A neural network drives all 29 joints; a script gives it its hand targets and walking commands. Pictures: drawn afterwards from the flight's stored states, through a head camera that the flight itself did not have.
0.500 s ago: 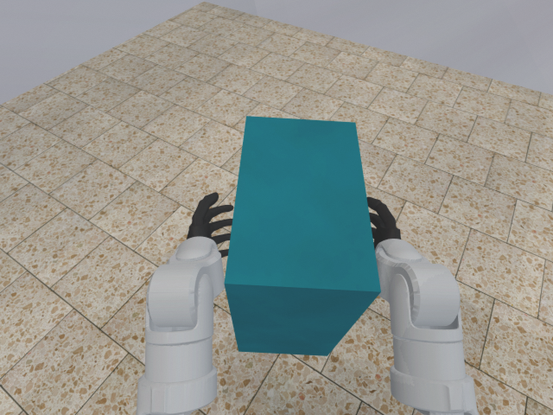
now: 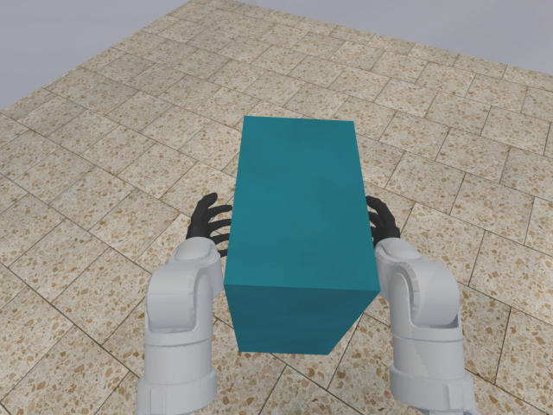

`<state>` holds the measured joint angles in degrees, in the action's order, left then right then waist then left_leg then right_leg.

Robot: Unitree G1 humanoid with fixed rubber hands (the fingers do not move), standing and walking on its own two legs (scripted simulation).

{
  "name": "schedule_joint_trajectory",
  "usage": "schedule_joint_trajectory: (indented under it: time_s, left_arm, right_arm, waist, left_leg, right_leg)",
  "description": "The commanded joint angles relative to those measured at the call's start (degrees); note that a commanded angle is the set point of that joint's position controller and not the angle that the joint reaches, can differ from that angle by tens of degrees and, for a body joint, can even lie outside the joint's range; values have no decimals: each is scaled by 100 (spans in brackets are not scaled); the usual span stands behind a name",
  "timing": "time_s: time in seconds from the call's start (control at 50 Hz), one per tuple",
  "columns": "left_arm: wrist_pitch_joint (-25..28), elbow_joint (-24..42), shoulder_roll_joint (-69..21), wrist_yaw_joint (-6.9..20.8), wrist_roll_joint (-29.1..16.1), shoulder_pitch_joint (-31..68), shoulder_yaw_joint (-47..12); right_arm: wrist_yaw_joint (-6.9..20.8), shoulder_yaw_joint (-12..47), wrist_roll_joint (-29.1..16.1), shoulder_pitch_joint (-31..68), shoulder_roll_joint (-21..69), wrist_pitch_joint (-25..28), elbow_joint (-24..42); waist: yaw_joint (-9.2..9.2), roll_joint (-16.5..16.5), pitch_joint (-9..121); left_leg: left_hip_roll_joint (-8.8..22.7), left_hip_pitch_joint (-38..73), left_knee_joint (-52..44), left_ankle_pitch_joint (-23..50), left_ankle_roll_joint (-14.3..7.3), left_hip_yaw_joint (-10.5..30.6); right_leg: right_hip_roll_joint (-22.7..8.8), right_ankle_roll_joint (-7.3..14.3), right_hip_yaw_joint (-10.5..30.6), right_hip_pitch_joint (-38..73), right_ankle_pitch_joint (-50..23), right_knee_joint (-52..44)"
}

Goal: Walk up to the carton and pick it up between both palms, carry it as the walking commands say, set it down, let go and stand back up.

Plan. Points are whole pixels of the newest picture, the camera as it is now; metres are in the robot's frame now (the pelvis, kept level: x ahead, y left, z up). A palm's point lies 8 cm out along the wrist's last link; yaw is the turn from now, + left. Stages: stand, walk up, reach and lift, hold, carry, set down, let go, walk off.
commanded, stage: carry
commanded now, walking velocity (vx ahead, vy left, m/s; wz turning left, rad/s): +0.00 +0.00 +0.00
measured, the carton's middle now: (290, 248) +0.35 -0.01 +0.02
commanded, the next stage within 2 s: hold in 1.32 s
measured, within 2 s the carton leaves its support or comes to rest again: neither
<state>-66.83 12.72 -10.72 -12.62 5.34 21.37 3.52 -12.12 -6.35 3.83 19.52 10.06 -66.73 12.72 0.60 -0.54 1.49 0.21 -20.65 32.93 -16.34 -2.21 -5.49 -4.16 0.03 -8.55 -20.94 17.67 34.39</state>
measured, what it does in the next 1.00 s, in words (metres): shifts its weight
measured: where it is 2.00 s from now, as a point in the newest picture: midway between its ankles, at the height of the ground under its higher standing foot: outside the picture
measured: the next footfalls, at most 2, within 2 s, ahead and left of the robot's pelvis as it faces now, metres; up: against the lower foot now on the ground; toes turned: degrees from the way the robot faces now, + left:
none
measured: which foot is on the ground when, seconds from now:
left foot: down 0.00-1.00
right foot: down 0.00-1.00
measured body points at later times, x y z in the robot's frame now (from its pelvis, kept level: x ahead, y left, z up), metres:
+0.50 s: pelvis -0.06 +0.00 -0.01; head -0.07 -0.01 +0.44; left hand +0.26 +0.11 +0.10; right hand +0.24 -0.14 +0.09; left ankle -0.03 +0.10 -0.73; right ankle -0.03 -0.10 -0.73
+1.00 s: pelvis -0.10 +0.00 -0.01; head -0.13 -0.01 +0.44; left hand +0.21 +0.10 +0.10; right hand +0.19 -0.14 +0.08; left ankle -0.03 +0.10 -0.73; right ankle -0.03 -0.10 -0.73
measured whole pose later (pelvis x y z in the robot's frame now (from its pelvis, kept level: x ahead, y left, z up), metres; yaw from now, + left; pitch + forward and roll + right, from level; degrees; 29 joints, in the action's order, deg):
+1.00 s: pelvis -0.10 +0.00 -0.01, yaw +0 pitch -1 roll +0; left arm -68.0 4.6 -10.7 -11.4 5.3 21.3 3.0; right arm -13.2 -6.3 3.8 16.2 9.1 -70.0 10.3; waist 0.6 -0.9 3.8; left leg 0.3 -20.6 32.9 -11.4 -2.1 -5.5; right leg -4.2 0.5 -8.5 -20.9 12.4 34.4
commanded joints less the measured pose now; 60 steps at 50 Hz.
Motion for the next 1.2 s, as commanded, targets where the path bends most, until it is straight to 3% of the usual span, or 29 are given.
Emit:
schedule_joint_trajectory:
  time_s: [0.0,0.04,0.06,0.1,0.14,0.18,0.22,0.26,0.32,0.38,0.42,0.5,0.58,0.68,0.72,0.76,0.78,0.82,0.86,0.9,0.96,1.04,1.06,1.08,1.1,1.12,1.14,1.16,1.18]
  left_arm:
    - [239,737,-5717,809,-1913,1128,-2747]
    - [285,827,-5719,845,-1925,1226,-2748]
    - [265,618,-5755,852,-1861,1162,-2701]
    - [271,705,-5734,837,-1865,1204,-2767]
    - [291,851,-5680,833,-1930,1341,-2724]
    - [278,852,-5680,820,-1889,1409,-2803]
    - [263,820,-5739,827,-1939,1367,-2823]
    - [240,732,-5708,872,-1920,1356,-2856]
    - [177,374,-5706,846,-1749,1338,-2640]
    - [167,320,-5704,859,-1707,1283,-2669]
    - [215,432,-5737,878,-1715,1526,-2640]
    - [123,3,-5620,880,-1628,1393,-2443]
    - [130,-85,-5636,853,-1547,1435,-2408]
    - [74,-287,-5649,837,-1519,1792,-2291]
    - [133,-157,-5713,857,-1536,1697,-2249]
    - [126,-128,-5633,829,-1545,1695,-2279]
    - [160,36,-5708,856,-1594,2053,-2416]
    - [138,-111,-5692,848,-1539,1926,-2368]
    - [115,-345,-5601,824,-1442,1678,-2273]
    - [187,123,-5671,856,-1636,2052,-2469]
    - [171,-260,-5538,839,-1392,1635,-2234]
    - [220,11,-5756,906,-1612,1989,-2411]
    - [353,-979,-5247,940,-1233,1944,-1896]
    - [296,-117,-5725,928,-1538,1834,-2399]
    - [383,-848,-5341,950,-1253,1889,-1993]
    - [389,5,-5765,942,-1576,1876,-2473]
    - [400,-159,-5749,950,-1494,1912,-2379]
    - [397,-5,-5823,951,-1558,2115,-2428]
    - [475,-624,-5297,944,-1264,1977,-2053]
  right_arm:
    - [557,3272,-1661,2104,5527,230,1606]
    - [569,3285,-1649,2196,5600,269,1616]
    - [569,3258,-1658,2360,5534,267,1664]
    - [601,3238,-1677,2241,5564,260,1532]
    - [602,3225,-1665,2154,5609,235,1391]
    - [612,3156,-1614,2144,5599,234,1273]
    - [613,3140,-1629,2024,5607,238,1264]
    - [629,3143,-1522,1948,5541,215,1181]
    - [628,3166,-1555,2160,5628,121,928]
    - [674,3053,-1515,2043,5576,117,808]
    - [679,3186,-1591,2417,5690,174,987]
    - [673,3054,-1460,2174,5586,33,487]
    - [688,3032,-1515,2431,5567,57,473]
    - [673,2900,-1439,2583,5570,-1,216]
    - [681,3152,-1607,3006,5665,63,689]
    - [670,3022,-1512,2625,5605,32,421]
    - [715,2982,-1503,2718,5707,40,354]
    - [695,2984,-1520,2741,5687,67,432]
    - [669,2903,-1429,2589,5485,59,343]
    - [711,2986,-1506,2548,5733,73,319]
    - [726,3036,-1528,2733,5582,95,402]
    - [739,3107,-1591,2851,5787,139,571]
    - [773,2511,-1154,2575,5301,255,-559]
    - [760,3111,-1556,2818,5767,238,492]
    - [796,2628,-1223,2664,5389,302,-365]
    - [782,3137,-1574,2782,5807,344,563]
    - [814,3075,-1520,2812,5767,334,425]
    - [808,3174,-1593,3084,5899,338,635]
    - [829,2676,-1255,2570,5455,364,-405]
  waist:
    - [-73,187,3600]
    - [-85,628,3714]
    - [-79,602,3576]
    - [-79,98,3627]
    - [-75,184,3654]
    - [-67,-285,3568]
    - [-99,-350,3644]
    - [-86,97,3454]
    - [-87,183,3219]
    - [-101,-118,3086]
    - [-99,184,2939]
    - [-95,543,2433]
    - [-122,23,2002]
    - [-147,121,1805]
    - [-132,517,1871]
    - [-125,374,1884]
    - [-99,-36,2026]
    - [-110,-120,1893]
    - [-122,-8,1965]
    - [-124,47,2056]
    - [-107,240,2147]
    - [-96,48,2116]
    - [-109,68,2039]
    - [-106,22,2078]
    - [-134,-27,1885]
    - [-119,23,2057]
    - [-121,-10,2034]
    - [-108,377,2041]
    - [-110,15,2072]
  left_leg:
    - [858,1666,205,4549,15,415]
    - [624,1129,142,2903,151,255]
    - [594,1147,-92,2771,178,257]
    - [671,1420,-124,3618,119,363]
    - [895,1753,10,4344,-20,569]
    - [1002,2043,1,4722,-45,617]
    - [1098,2010,-3,5115,-146,653]
    - [986,1714,-30,4168,-69,545]
    - [818,1410,-278,2843,-3,463]
    - [848,1345,-490,2401,-44,535]
    - [900,1166,-573,1933,-68,597]
    - [689,710,-794,444,-5,549]
    - [783,517,-1225,-110,23,770]
    - [729,124,-1411,-873,-20,799]
    - [733,289,-1161,-508,11,717]
    - [674,253,-1144,-518,-22,752]
    - [728,473,-1174,-242,7,780]
    - [756,323,-1294,-357,7,779]
    - [827,321,-1343,-535,-69,899]
    - [797,241,-1307,-462,-4,848]
    - [770,461,-1136,-132,-51,831]
    - [753,421,-1098,55,-30,795]
    - [819,387,-1187,-38,-64,873]
    - [826,368,-1207,-115,-64,918]
    - [790,184,-1235,-510,-36,880]
    - [726,257,-1193,-346,-7,810]
    - [753,293,-1223,-408,-17,827]
    - [733,350,-1067,-117,-32,777]
    - [707,424,-1067,-25,1,718]
  right_leg:
    - [-517,129,537,1775,-4152,78]
    - [-839,256,766,2359,-5606,137]
    - [-852,252,681,2303,-5602,151]
    - [-697,170,626,2013,-4818,220]
    - [-538,96,511,1628,-4019,268]
    - [-447,68,444,1207,-3027,252]
    - [-388,64,449,1270,-2717,143]
    - [-456,113,481,1375,-2976,78]
    - [-604,148,615,1448,-3251,-74]
    - [-499,148,610,1161,-1978,-155]
    - [-458,90,482,1172,-1427,-248]
    - [-592,196,849,834,-707,-884]
    - [-450,137,700,365,256,-917]
    - [-446,236,850,266,901,-1138]
    - [-479,183,876,315,723,-1277]
    - [-507,232,968,278,819,-1306]
    - [-501,182,881,250,550,-1158]
    - [-406,171,808,259,451,-1049]
    - [-367,186,758,294,446,-936]
    - [-378,200,756,503,306,-896]
    - [-385,169,793,402,235,-978]
    - [-373,190,787,466,20,-932]
    - [-363,238,796,469,-67,-862]
    - [-334,168,722,461,41,-834]
    - [-321,203,776,360,317,-973]
    - [-388,227,806,501,369,-1036]
    - [-372,231,838,463,370,-988]
    - [-368,194,805,515,166,-1047]
    - [-416,210,836,469,3,-1003]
